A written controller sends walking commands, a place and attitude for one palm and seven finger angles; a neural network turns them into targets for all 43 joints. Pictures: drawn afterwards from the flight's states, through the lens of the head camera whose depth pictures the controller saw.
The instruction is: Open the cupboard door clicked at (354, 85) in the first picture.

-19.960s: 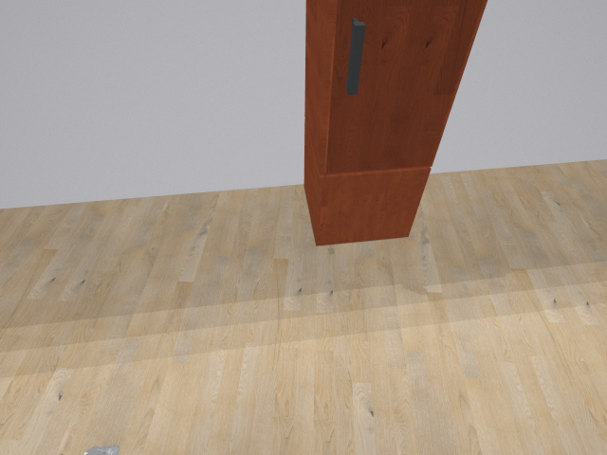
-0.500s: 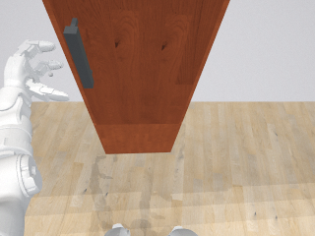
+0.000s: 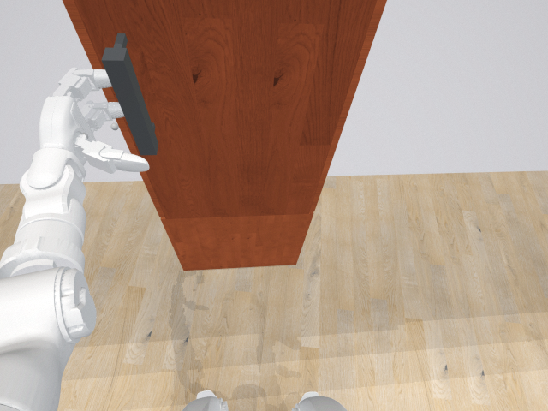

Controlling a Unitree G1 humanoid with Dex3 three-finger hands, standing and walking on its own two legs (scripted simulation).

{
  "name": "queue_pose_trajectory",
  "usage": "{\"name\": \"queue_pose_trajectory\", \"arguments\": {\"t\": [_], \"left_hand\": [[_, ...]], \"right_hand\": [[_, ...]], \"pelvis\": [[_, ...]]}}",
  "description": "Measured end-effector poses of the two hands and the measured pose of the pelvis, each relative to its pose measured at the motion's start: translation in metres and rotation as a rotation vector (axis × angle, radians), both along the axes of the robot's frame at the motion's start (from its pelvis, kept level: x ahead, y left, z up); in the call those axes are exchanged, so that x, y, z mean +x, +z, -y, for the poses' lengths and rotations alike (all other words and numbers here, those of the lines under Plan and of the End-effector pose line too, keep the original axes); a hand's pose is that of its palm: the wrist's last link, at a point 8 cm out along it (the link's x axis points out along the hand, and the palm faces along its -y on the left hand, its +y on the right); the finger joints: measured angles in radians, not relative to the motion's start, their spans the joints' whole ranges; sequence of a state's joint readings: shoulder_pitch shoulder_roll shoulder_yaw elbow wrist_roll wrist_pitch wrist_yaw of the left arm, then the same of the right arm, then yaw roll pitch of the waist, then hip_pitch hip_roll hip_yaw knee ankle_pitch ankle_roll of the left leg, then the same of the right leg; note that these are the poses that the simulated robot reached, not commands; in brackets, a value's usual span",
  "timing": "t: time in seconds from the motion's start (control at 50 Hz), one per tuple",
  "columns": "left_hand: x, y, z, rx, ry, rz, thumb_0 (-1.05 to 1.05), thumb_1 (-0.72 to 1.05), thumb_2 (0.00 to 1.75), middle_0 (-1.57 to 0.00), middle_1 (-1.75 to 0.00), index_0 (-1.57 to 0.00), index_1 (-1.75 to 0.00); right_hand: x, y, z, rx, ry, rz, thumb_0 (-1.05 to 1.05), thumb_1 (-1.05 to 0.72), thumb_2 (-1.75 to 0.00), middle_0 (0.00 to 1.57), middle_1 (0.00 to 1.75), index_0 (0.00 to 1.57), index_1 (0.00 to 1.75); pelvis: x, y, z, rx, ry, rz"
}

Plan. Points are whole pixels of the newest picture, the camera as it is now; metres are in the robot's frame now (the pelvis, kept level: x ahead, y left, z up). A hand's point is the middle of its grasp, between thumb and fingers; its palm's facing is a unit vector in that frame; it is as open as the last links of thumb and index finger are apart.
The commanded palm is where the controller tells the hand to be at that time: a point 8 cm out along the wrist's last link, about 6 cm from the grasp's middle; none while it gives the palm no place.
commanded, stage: slide the fingers in behind the handle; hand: left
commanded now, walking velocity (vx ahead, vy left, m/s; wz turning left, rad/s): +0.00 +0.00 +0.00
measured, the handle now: (136, 99) +0.56 +0.17 +0.11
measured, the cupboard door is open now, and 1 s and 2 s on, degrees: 0 2 3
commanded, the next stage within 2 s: close the thumb around the handle in 0.98 s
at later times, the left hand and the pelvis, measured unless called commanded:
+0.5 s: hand (142, 126) +0.50 +0.16 +0.11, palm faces +0.01 -1.00 -0.01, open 14.0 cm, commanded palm +0.47 +0.20 +0.11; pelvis +0.00 -0.01 +0.00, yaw +1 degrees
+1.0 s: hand (147, 132) +0.48 +0.15 +0.11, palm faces +0.03 -1.00 -0.01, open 14.1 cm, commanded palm +0.46 +0.20 +0.11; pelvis +0.01 -0.02 +0.01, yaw +1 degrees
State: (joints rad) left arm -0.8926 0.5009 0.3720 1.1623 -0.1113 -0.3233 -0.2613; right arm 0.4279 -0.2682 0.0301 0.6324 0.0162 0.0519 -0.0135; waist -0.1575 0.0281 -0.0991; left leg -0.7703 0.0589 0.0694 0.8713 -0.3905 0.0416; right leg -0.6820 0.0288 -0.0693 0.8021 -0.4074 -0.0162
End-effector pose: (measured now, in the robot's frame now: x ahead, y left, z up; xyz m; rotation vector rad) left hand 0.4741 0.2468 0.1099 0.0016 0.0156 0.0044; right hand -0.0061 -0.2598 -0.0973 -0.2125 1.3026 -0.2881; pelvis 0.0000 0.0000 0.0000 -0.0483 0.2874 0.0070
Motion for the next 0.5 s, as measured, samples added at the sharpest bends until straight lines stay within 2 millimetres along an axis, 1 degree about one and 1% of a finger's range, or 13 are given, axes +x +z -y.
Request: {"name": "queue_pose_trajectory", "arguments": {"t": [0.12,0.24,0.38,0.5], "left_hand": [[-0.001,-0.003,0.007,-0.002,0.007,-0.023,-0.01,-0.50,0.30,-0.30,-1.20,-0.30,-1.20],[-0.002,-0.001,0.016,0.003,0.006,-0.001,-0.01,-0.50,0.30,-0.29,-1.20,-0.30,-1.20],[0.000,-0.004,0.028,0.000,0.010,-0.023,-0.01,-0.50,0.30,-0.30,-1.20,-0.30,-1.20],[0.001,-0.001,0.037,0.013,0.005,0.001,-0.01,-0.50,0.30,-0.29,-1.20,-0.30,-1.20]], "right_hand": [[0.004,-0.001,0.003,0.007,0.003,0.011,0.01,-0.90,-0.90,0.20,0.30,0.21,0.30],[0.009,-0.002,0.007,0.012,0.012,0.018,0.01,-0.90,-0.90,0.20,0.30,0.21,0.30],[0.014,-0.003,0.012,0.013,0.016,0.030,0.01,-0.90,-0.90,0.20,0.30,0.21,0.30],[0.015,-0.004,0.014,0.022,0.014,0.031,0.01,-0.90,-0.90,0.20,0.30,0.20,0.30]], "pelvis": [[0.000,0.000,0.003,0.004,0.001,0.005],[0.001,0.001,0.007,0.006,0.004,0.007],[0.001,0.001,0.011,0.011,0.006,0.007],[0.003,0.001,0.015,0.015,0.006,0.005]]}}
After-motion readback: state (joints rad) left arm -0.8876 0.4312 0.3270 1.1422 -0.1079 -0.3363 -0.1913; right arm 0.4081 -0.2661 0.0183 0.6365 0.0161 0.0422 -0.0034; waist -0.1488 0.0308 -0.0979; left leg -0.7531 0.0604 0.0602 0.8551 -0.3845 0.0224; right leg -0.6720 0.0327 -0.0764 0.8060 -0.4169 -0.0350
